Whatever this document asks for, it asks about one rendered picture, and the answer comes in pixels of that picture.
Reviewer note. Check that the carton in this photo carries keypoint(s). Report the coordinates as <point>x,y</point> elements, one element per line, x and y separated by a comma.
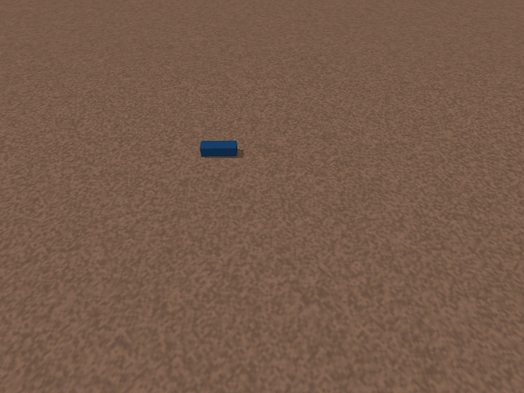
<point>218,148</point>

